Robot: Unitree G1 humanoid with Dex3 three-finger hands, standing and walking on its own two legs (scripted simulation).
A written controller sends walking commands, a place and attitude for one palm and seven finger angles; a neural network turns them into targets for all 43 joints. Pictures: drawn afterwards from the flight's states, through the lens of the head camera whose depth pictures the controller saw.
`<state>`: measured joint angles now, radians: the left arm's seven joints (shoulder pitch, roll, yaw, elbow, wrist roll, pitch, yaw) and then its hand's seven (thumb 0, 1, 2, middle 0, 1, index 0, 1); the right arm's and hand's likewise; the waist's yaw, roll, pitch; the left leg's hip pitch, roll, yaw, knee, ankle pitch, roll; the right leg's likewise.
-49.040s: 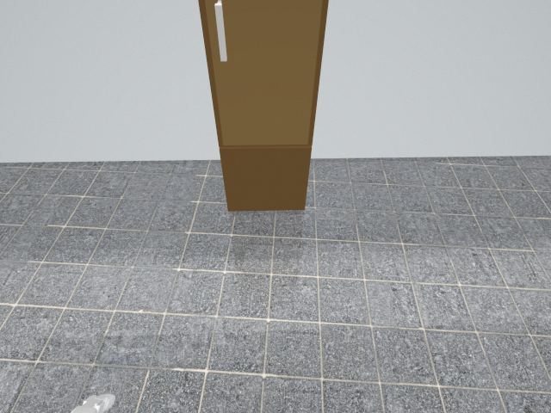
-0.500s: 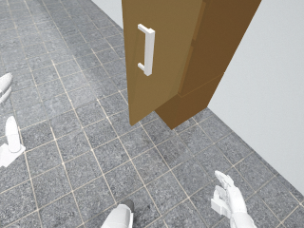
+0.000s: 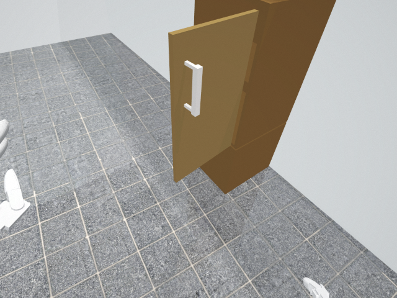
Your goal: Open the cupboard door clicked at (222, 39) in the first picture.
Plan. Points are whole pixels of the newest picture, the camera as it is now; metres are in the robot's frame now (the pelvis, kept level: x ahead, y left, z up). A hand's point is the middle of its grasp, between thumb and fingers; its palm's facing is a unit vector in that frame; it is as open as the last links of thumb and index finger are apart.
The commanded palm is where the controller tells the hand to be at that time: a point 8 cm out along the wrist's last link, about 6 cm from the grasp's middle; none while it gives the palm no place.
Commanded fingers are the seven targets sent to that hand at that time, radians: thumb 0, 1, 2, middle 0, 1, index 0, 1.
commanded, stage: stop stepping back and stand still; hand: left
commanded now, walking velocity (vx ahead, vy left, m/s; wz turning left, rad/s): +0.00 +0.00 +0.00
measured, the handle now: (192, 89) +0.64 +0.06 +0.10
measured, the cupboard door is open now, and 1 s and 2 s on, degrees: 96 96 96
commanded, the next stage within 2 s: let the arm hang, fingers relaxed in 0.40 s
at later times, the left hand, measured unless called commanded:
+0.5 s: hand out of the picture +0.16 +0.29 +0.16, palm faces +0.47 -0.78 -0.42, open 7.4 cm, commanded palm none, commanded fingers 0.00 0.90 0.90 -0.20 -0.30 -0.20 -0.30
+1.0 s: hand out of the picture -0.12 +0.19 -0.17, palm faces +0.04 -0.98 -0.20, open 7.4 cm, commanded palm none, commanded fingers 0.00 0.90 0.90 -0.20 -0.30 -0.20 -0.30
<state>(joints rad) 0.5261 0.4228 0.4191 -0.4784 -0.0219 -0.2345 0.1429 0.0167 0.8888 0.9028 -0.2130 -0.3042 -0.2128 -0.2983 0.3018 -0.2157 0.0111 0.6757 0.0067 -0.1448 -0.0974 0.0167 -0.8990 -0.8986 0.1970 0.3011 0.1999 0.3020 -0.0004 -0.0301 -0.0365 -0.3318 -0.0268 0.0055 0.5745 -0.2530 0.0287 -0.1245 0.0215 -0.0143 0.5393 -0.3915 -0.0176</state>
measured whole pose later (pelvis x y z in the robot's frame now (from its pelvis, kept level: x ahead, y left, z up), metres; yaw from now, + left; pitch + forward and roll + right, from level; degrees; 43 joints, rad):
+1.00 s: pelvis -0.05 +0.00 +0.01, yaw +3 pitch -2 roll -2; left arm 0.37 0.24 0.00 1.11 0.02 0.03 -0.01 0.01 0.91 0.90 -0.20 -0.30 -0.20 -0.30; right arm 0.25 -0.29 -0.02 1.08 -0.01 0.03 -0.02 0.01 -0.90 -0.90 0.20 0.30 0.20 0.30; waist 0.00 0.00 0.09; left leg -0.33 -0.03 -0.06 0.46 -0.09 0.02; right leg -0.12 0.04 -0.07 0.45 -0.30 -0.04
